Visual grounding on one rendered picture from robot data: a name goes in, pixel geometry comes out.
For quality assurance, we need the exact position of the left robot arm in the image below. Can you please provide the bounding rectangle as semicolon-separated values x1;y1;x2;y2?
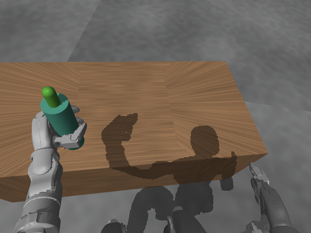
13;148;63;233

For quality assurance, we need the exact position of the right robot hand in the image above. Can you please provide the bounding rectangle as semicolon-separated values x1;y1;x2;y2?
241;162;292;233

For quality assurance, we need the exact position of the left robot hand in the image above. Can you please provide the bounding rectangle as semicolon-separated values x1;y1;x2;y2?
32;105;87;151

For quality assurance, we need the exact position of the bottle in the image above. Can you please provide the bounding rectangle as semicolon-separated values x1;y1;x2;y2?
40;86;85;150

